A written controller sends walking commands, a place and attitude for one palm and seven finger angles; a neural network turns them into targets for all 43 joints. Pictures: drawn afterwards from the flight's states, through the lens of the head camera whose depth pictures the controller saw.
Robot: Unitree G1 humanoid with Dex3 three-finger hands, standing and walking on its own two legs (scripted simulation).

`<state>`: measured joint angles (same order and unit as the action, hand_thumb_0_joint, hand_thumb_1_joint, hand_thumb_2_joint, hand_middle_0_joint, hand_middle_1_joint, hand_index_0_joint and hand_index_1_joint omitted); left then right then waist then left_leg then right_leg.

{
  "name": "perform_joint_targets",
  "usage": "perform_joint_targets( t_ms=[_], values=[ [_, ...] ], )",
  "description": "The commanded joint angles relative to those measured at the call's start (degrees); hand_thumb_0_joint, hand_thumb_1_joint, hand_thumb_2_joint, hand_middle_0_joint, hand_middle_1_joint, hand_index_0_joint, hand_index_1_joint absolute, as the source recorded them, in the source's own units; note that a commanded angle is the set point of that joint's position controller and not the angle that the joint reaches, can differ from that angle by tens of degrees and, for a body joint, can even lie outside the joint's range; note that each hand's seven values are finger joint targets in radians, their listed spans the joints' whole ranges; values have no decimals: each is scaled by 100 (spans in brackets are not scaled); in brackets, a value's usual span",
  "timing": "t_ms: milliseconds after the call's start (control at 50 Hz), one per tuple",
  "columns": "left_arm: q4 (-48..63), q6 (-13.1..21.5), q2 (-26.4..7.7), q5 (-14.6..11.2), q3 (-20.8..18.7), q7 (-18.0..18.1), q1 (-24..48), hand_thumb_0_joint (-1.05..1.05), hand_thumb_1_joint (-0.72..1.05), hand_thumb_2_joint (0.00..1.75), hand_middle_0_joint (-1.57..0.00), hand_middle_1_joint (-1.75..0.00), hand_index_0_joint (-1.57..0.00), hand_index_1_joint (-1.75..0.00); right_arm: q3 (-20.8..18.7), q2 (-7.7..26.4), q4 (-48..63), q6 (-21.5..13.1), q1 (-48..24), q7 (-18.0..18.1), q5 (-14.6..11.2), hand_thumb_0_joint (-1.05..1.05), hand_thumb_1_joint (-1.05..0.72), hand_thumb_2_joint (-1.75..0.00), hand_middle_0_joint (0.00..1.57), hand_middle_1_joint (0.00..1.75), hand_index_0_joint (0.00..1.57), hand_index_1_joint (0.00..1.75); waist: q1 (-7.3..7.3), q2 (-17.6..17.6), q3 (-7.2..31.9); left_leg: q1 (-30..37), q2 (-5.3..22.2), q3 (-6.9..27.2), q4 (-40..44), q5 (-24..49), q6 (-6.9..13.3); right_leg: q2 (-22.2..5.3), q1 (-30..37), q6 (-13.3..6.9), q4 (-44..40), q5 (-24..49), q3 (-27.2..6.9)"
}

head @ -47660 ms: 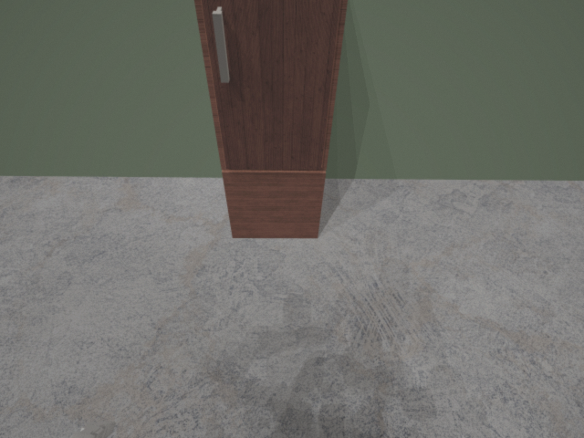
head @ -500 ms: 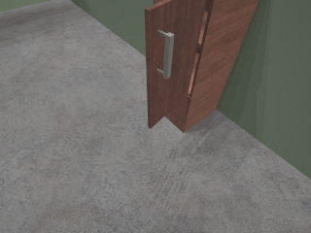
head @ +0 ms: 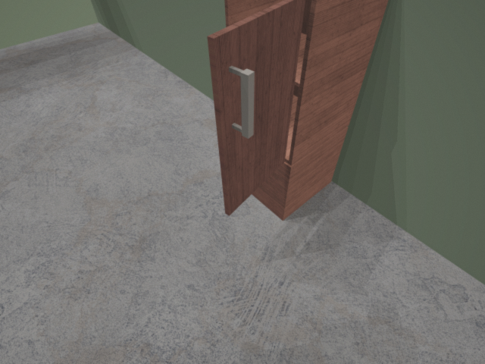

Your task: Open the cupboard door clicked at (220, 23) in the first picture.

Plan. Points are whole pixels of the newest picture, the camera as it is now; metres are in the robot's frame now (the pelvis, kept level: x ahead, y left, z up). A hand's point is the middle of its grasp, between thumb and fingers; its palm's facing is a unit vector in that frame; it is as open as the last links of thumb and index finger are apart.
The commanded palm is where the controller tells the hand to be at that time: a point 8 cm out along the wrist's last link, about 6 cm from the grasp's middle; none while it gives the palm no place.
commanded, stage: let the arm hang, fingers relaxed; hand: left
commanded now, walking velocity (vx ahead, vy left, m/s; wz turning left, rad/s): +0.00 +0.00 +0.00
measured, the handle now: (241, 103) +0.65 +0.03 +0.08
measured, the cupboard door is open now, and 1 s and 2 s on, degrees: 99 99 99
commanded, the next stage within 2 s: look to check the result in 0.06 s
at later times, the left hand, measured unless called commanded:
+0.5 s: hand out of the picture +0.07 +0.23 -0.16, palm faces -0.02 -0.94 -0.34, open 7.4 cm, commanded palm none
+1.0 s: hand out of the picture +0.11 +0.23 -0.15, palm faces -0.04 -0.94 -0.34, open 7.4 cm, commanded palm none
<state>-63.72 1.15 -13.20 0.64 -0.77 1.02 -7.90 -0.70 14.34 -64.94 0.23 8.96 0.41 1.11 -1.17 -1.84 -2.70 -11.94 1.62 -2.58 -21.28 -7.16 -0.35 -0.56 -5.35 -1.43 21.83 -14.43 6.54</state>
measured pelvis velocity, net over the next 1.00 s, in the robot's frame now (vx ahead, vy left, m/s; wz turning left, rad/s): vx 0.03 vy -0.01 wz -0.02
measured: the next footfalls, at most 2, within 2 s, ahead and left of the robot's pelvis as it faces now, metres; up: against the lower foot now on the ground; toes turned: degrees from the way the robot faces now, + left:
none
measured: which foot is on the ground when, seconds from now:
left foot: down 0.00-1.00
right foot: down 0.00-1.00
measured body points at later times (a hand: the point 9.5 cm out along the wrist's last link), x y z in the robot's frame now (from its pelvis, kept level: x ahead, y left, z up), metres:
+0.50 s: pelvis +0.02 -0.01 +0.00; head +0.04 -0.02 +0.45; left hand +0.07 +0.28 -0.13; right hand +0.07 -0.29 -0.15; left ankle +0.05 +0.12 -0.74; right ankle -0.02 -0.10 -0.74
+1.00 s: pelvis +0.03 -0.01 +0.00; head +0.05 -0.02 +0.45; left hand +0.11 +0.28 -0.13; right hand +0.09 -0.30 -0.14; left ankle +0.05 +0.12 -0.74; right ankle -0.02 -0.10 -0.74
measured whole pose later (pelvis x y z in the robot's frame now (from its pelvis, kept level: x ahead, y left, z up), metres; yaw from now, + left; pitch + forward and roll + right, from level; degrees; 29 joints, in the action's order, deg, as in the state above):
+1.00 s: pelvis +0.03 -0.01 +0.00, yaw -1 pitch -1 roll +0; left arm -64.9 1.3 -17.3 0.5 -0.6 0.8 -6.7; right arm -0.2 18.2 -65.0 0.1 6.4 0.4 0.7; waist -0.8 -1.1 -3.4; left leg -8.0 2.3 -3.8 -17.4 -7.9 -1.2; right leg 0.3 -1.1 -1.8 16.2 -13.8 5.3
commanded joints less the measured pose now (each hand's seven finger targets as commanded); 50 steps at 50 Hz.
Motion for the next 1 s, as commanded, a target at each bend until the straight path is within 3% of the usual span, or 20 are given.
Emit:
perform_joint_targets(
  t_ms=[0, 300, 420, 680, 720, 800, 980],
  values=[
    [166, 55, -1123, -9, -219, 40, -160, 0, 90, 90, -20, -30, -20, -30, -144, 843, 223, -73, 24, 63, 8, 0, -90, -90, 20, 30, 20, 30, 77, 79, 142, 308, 543, 566, 283, 565, 140, -784, -236, -169, -635, 739, -677],
    [122, 80, -1380, -23, -226, 25, 6, 0, 90, 90, -20, -30, -20, -30, -162, 1184, 261, -81, -172, 88, -23, 0, -90, -90, 20, 30, 20, 30, 53, 114, 421, 695, 631, 530, 321, 837, 149, -794, -18, -157, -735, 1272, -728],
    [116, 83, -1464, -20, -222, 23, 19, 0, 90, 90, -20, -30, -20, -30, -162, 1296, 270, -73, -258, 82, -36, 0, -90, -90, 20, 30, 20, 30, 74, 155, 284, 736, 644, 517, 360, 796, 154, -788, -101, -143, -821, 1207, -735],
    [122, 96, -1565, -19, -202, 21, 121, 0, 90, 90, -20, -30, -20, -30, -154, 1376, 283, -93, -367, 67, -25, 0, -90, -90, 20, 30, 20, 30, 67, 134, 396, 832, 661, 522, 418, 945, 144, -816, 25, -121, -822, 1441, -770],
    [143, 107, -1579, -14, -212, 24, 109, 0, 90, 90, -20, -30, -20, -30, -156, 1402, 298, -97, -363, 75, -36, 0, -90, -90, 20, 30, 20, 30, 74, 271, 434, 887, 667, 521, 408, 1004, 155, -799, 29, -114, -817, 1535, -758],
    [141, 97, -1576, -19, -200, 24, 150, 0, 90, 90, -20, -30, -20, -30, -149, 1400, 292, -106, -365, 77, -28, 0, -90, -90, 20, 30, 20, 30, 64, 89, 434, 873, 673, 511, 427, 1074, 140, -814, 95, -127, -798, 1601, -778],
    [154, 94, -1573, -23, -200, 26, 140, 0, 90, 90, -20, -30, -20, -30, -145, 1399, 277, -109, -320, 85, -30, 0, -90, -90, 20, 30, 20, 30, 62, 141, 418, 900, 682, 489, 427, 1149, 137, -810, 128, -119, -798, 1714, -761]
  ],
)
